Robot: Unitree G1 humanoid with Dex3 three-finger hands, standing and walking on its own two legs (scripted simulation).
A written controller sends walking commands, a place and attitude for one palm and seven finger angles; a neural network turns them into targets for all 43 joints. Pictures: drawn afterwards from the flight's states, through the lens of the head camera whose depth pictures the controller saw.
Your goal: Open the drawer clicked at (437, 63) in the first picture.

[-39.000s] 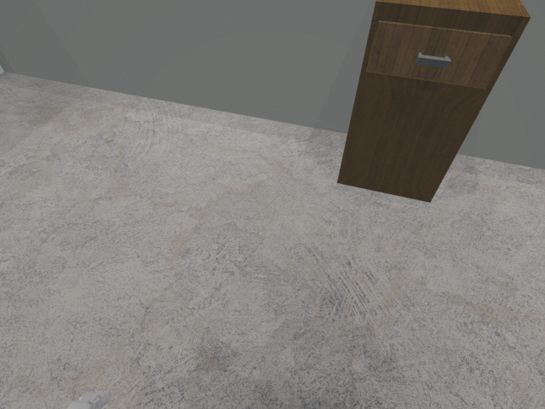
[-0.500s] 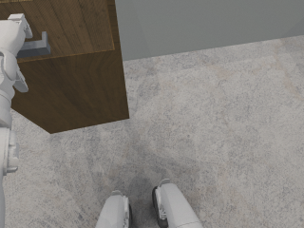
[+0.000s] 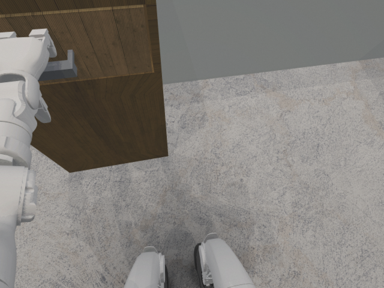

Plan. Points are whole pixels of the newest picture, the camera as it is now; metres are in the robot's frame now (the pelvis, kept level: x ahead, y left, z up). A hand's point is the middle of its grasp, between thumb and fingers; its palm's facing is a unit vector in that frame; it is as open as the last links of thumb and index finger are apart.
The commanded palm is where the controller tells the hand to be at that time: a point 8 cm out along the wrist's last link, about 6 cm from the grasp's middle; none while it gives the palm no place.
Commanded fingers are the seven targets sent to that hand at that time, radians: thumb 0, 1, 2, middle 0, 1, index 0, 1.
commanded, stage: lift the hand off the handle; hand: left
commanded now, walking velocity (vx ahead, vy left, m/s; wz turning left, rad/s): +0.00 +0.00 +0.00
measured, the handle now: (48, 63) +0.59 +0.26 +0.04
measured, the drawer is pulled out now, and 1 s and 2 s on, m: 0.00 0.00 0.00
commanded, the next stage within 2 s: draw the hand back to the body in 1.64 s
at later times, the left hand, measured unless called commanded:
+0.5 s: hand (36, 78) +0.54 +0.27 +0.05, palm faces -0.07 +0.03 -1.00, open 13.7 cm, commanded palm +0.54 +0.25 +0.10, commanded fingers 0.00 -0.50 0.30 -0.30 -1.20 -0.30 -1.20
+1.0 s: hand (30, 67) +0.54 +0.26 +0.08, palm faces -0.08 -0.03 -1.00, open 13.2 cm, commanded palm +0.54 +0.26 +0.17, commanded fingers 0.00 -0.50 0.30 -0.30 -1.20 -0.30 -1.20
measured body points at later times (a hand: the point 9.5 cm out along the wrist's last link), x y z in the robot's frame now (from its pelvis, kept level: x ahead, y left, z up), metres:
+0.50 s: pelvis +0.01 +0.00 +0.01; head +0.15 +0.01 +0.44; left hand +0.54 +0.26 +0.11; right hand +0.02 -0.27 -0.11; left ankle +0.02 +0.09 -0.65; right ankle +0.07 -0.10 -0.65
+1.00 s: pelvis +0.06 +0.01 +0.05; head +0.17 +0.01 +0.49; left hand +0.54 +0.26 +0.13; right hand +0.06 -0.27 -0.07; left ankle +0.02 +0.09 -0.65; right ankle +0.07 -0.10 -0.65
